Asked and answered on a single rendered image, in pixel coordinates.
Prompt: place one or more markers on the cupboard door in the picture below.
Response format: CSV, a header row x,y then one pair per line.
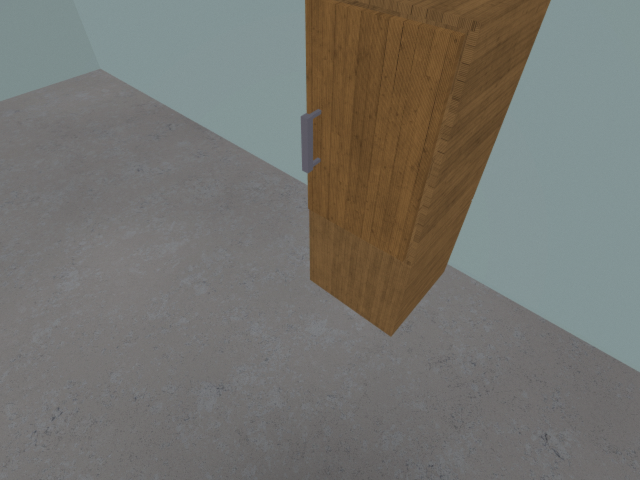
x,y
382,84

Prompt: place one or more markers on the handle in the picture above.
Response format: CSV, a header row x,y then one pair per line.
x,y
307,141

